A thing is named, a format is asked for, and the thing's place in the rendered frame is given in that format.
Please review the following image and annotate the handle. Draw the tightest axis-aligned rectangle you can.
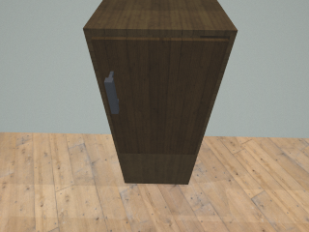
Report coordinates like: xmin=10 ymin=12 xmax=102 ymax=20
xmin=104 ymin=71 xmax=120 ymax=114

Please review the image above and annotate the cupboard door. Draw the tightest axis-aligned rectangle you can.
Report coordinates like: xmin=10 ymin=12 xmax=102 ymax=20
xmin=91 ymin=37 xmax=229 ymax=155

